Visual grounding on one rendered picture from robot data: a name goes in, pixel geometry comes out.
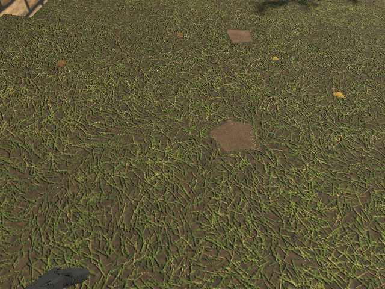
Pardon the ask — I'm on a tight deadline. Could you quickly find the robot left hand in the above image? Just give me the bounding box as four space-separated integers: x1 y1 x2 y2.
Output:
24 267 90 289

